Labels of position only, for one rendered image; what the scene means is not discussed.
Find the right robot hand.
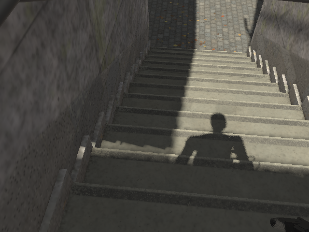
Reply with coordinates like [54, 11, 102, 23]
[270, 217, 309, 232]

